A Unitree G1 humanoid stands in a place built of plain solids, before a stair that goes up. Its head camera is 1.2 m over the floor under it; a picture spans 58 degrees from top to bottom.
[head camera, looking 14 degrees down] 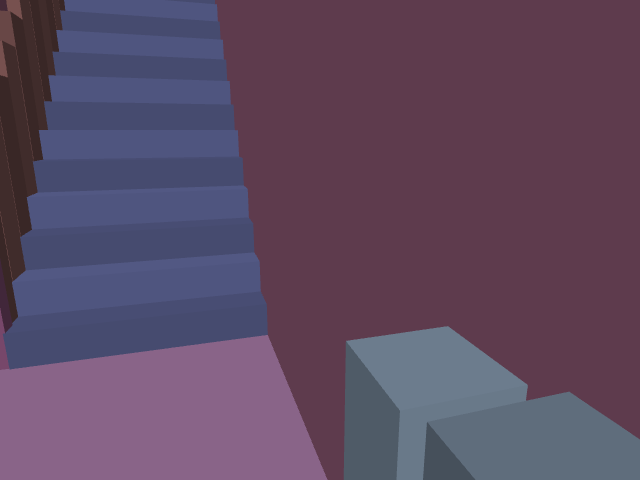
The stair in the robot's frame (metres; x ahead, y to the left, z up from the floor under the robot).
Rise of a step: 0.20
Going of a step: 0.22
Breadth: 1.36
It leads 17 degrees to the left of straight ahead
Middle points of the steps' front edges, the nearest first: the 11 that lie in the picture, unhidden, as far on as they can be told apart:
2.22 0.97 0.20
2.43 1.03 0.41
2.64 1.10 0.61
2.85 1.16 0.81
3.06 1.22 1.01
3.27 1.29 1.22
3.48 1.35 1.42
3.70 1.42 1.62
3.91 1.48 1.82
4.12 1.54 2.03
4.33 1.61 2.23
